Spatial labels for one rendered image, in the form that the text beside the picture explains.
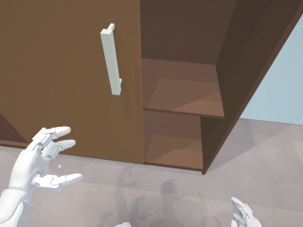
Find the left robot forearm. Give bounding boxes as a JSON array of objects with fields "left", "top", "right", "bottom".
[{"left": 0, "top": 188, "right": 35, "bottom": 227}]

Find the robot right hand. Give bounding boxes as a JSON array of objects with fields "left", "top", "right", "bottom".
[{"left": 231, "top": 197, "right": 262, "bottom": 227}]

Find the wardrobe door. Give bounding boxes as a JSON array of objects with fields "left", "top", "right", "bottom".
[
  {"left": 0, "top": 0, "right": 144, "bottom": 164},
  {"left": 0, "top": 114, "right": 28, "bottom": 144}
]

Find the handle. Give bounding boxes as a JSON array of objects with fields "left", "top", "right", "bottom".
[{"left": 100, "top": 23, "right": 122, "bottom": 96}]

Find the robot left hand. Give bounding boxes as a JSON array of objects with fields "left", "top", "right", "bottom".
[{"left": 9, "top": 127, "right": 83, "bottom": 194}]

